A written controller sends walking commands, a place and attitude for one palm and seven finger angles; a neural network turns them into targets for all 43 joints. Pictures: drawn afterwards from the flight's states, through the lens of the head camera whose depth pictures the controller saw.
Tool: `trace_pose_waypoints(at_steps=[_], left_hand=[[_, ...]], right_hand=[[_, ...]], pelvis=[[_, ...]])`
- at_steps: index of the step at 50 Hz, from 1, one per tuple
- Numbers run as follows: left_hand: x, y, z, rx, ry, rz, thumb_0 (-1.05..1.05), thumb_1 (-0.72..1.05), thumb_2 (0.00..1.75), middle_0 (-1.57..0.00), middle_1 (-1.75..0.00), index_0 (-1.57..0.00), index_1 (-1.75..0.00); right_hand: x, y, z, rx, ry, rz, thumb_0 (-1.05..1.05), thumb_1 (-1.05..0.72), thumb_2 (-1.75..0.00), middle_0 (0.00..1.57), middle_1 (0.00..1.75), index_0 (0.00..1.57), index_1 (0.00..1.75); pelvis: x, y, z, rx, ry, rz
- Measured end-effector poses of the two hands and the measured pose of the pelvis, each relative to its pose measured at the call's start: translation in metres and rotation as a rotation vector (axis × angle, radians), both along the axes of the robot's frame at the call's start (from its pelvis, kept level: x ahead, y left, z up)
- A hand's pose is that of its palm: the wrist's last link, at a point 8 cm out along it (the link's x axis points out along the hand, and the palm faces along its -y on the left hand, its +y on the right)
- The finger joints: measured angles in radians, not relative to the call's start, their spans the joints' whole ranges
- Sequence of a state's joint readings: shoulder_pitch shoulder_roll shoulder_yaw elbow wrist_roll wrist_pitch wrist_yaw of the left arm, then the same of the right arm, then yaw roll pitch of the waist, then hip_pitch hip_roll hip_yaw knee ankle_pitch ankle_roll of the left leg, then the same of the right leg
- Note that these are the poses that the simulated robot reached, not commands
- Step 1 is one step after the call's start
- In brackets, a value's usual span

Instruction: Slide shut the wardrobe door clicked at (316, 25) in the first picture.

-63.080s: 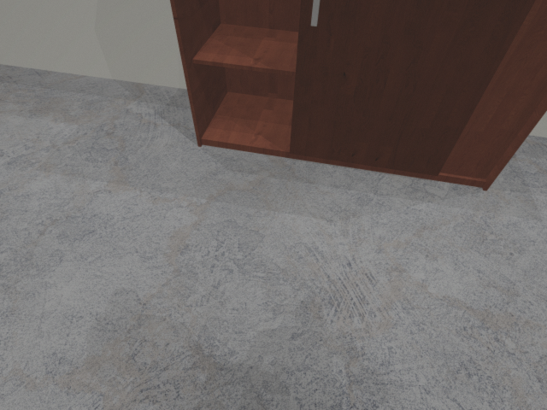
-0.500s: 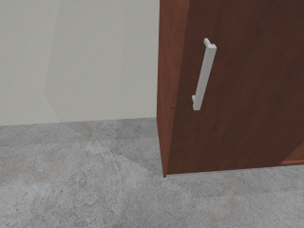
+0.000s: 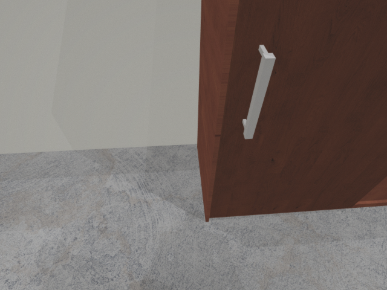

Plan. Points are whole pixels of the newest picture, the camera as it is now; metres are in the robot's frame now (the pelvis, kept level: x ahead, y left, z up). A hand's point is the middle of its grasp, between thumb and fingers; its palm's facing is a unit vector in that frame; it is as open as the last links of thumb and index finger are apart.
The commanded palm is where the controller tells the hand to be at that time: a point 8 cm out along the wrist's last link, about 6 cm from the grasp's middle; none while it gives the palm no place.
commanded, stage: look to check the result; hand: right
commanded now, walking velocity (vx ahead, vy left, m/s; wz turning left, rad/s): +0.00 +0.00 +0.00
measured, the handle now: (254, 96) +0.57 -0.12 +0.10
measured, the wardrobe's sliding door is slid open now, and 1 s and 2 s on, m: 0.00 0.00 0.00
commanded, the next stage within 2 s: stand and wait in 0.24 s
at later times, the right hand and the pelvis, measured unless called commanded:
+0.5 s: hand out of the picture +0.00 -0.15 -0.18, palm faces +0.01 +0.99 -0.16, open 7.4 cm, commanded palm none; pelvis +0.01 +0.00 +0.00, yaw +0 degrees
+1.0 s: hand out of the picture -0.01 -0.15 -0.18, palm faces +0.01 +0.99 -0.16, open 7.4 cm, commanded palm none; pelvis +0.02 +0.01 +0.00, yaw +0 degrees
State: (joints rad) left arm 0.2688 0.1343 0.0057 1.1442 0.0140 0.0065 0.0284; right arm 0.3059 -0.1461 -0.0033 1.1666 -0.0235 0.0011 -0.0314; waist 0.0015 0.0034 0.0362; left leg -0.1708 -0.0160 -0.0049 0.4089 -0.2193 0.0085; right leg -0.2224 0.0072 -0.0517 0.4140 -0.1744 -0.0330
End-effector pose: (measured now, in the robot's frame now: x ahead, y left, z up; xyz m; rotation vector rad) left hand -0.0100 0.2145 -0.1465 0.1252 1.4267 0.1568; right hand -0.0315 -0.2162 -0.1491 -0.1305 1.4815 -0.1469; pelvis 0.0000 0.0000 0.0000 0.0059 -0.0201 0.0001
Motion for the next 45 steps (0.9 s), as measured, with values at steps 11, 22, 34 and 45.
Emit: trace_pose_waypoints(at_steps=[11,22,34,45], left_hand=[[0.009,0.001,0.0,-0.001,-0.007,0.0,0.0,0.91,0.9,-0.2,-0.3,-0.19,-0.3],[0.011,0.002,0.001,-0.003,-0.005,0.007,0.0,0.91,0.9,-0.2,-0.3,-0.19,-0.3],[0.006,0.002,0.001,-0.007,0.019,0.014,0.0,0.91,0.9,-0.2,-0.3,-0.19,-0.3],[0.008,0.004,0.0,-0.005,0.02,0.016,0.0,0.91,0.9,-0.2,-0.3,-0.19,-0.3]], right_hand=[[0.021,0.006,0.0,0.012,-0.037,0.012,0.0,-0.91,-0.9,0.2,0.3,0.2,0.3],[0.032,0.012,-0.001,0.019,-0.057,0.017,0.0,-0.91,-0.9,0.2,0.3,0.2,0.3],[0.024,0.012,0.0,0.015,-0.024,0.011,0.0,-0.91,-0.9,0.2,0.3,0.2,0.3],[0.02,0.015,0.0,0.018,-0.01,0.008,0.0,-0.91,-0.9,0.2,0.3,0.2,0.3]], pelvis=[[0.007,0.001,0.001,-0.003,-0.004,0.002],[0.012,0.004,0.002,-0.003,-0.009,0.003],[0.015,0.006,0.002,-0.003,-0.008,0.005],[0.016,0.008,0.002,-0.003,-0.008,0.007]])
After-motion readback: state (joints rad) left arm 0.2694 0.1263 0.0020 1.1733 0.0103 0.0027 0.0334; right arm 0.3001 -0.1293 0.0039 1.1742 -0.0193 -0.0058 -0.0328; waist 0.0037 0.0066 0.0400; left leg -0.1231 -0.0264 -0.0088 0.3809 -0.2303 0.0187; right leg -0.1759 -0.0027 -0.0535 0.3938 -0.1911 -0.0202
